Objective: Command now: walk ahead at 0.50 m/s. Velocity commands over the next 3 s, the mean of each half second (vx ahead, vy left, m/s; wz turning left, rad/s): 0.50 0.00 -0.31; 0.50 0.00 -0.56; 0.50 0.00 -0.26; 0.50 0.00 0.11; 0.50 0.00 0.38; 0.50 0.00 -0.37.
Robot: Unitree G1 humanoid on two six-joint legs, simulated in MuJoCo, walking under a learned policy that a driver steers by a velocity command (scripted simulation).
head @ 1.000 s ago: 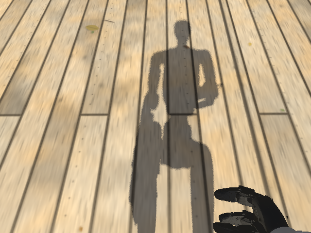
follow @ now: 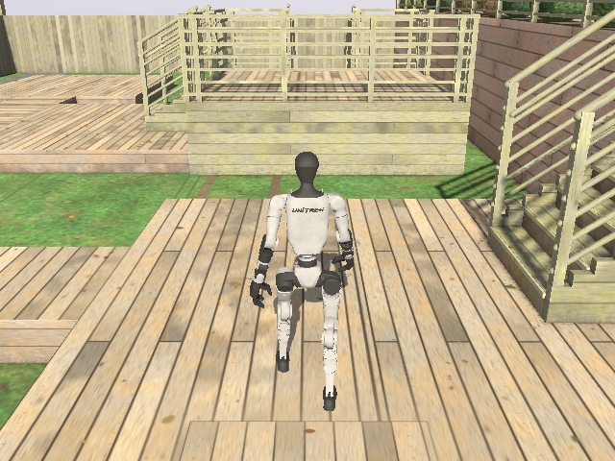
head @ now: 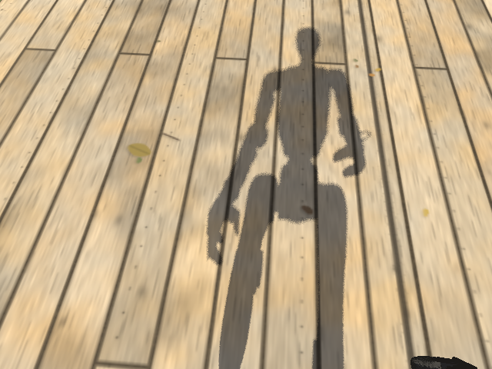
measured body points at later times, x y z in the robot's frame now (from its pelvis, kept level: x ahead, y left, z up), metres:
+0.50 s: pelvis +0.27 +0.02 +0.00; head +0.28 +0.02 +0.45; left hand +0.49 +0.23 -0.11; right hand +0.23 -0.24 -0.14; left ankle +0.17 +0.13 -0.74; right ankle +0.41 -0.16 -0.69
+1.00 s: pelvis +0.54 -0.08 +0.00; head +0.56 -0.11 +0.45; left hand +0.71 +0.15 -0.11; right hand +0.65 -0.40 -0.08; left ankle +0.77 -0.02 -0.70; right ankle +0.43 -0.13 -0.74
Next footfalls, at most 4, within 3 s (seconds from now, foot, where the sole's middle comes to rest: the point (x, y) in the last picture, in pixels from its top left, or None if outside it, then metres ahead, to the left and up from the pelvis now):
0.06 left None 0.21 0.13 -0.77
0.62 right None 0.46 -0.14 -0.77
1.08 left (300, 267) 0.80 -0.07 -0.77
1.58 right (416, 260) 0.85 -0.42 -0.77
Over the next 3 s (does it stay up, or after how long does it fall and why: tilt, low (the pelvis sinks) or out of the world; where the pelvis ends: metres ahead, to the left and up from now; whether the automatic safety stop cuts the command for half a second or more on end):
stays up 1.50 -0.61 0.01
